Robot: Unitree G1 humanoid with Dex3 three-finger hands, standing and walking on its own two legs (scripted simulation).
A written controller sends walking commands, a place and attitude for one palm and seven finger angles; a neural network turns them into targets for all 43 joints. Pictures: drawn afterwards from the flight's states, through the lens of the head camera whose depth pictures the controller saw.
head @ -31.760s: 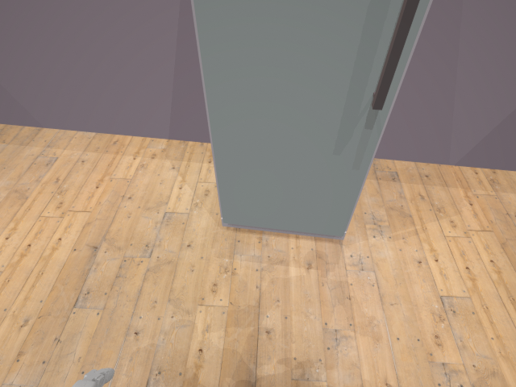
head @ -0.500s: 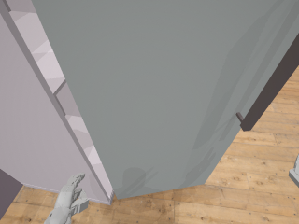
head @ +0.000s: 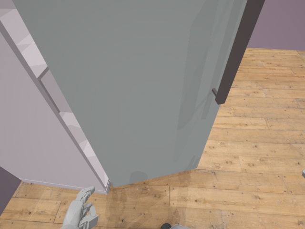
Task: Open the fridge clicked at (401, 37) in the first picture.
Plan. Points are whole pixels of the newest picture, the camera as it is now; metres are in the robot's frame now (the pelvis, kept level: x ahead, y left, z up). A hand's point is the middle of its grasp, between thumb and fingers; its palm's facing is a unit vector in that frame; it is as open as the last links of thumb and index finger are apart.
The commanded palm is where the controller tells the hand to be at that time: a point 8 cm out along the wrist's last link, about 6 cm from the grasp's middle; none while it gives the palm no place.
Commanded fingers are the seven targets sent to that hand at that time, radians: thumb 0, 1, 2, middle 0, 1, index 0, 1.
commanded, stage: step back with the hand held close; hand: right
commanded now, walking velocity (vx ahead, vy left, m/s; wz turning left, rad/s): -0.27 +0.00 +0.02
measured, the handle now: (237, 34) +0.54 -0.21 +0.24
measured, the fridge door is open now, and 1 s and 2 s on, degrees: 69 69 69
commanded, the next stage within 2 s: stop stepping back and stand still in 0.30 s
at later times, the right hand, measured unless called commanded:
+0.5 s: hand out of the picture +0.12 -0.30 +0.19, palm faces +0.35 +0.88 -0.33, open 7.4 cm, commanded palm +0.05 -0.34 +0.19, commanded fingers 0.00 -0.90 -0.90 0.20 0.30 0.20 0.30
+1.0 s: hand out of the picture +0.01 -0.31 +0.19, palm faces +0.22 +0.89 -0.40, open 7.4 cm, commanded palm -0.05 -0.39 +0.19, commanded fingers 0.00 -0.90 -0.90 0.20 0.30 0.20 0.30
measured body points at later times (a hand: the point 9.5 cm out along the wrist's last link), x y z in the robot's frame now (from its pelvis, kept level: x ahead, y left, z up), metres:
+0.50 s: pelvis -0.10 -0.05 +0.01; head -0.08 -0.12 +0.45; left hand +0.04 +0.18 -0.05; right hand +0.09 -0.35 +0.21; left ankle -0.18 +0.09 -0.66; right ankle +0.06 -0.08 -0.73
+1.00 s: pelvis -0.21 -0.10 +0.01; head -0.20 -0.15 +0.46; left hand -0.10 +0.13 -0.06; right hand -0.01 -0.36 +0.21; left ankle -0.21 -0.02 -0.69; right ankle -0.12 -0.22 -0.73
